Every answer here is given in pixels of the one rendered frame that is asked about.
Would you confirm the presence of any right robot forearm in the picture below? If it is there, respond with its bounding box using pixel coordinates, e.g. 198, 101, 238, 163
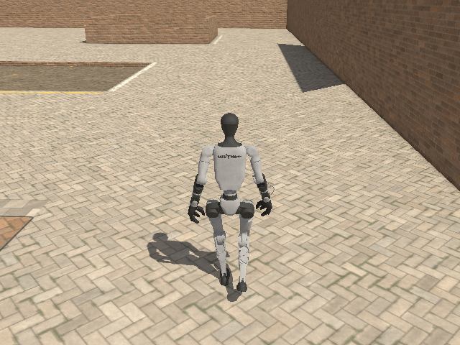
257, 173, 271, 203

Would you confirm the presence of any left robot hand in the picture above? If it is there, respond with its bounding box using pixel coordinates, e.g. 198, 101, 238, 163
188, 205, 205, 224

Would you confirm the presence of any robot left thigh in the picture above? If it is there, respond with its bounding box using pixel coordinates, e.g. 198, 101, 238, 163
206, 199, 226, 244

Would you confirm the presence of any right robot upper arm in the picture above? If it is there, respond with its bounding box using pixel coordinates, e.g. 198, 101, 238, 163
245, 144, 264, 184

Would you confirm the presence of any left robot upper arm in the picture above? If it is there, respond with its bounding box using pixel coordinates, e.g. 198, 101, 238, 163
196, 144, 215, 185

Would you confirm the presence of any right robot hand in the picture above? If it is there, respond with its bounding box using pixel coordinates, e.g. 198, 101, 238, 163
256, 200, 272, 216

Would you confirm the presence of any left robot forearm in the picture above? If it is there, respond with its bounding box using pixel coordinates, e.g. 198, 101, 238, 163
190, 174, 204, 207

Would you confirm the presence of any robot left shin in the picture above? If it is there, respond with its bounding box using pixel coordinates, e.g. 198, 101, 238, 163
213, 232, 227, 277

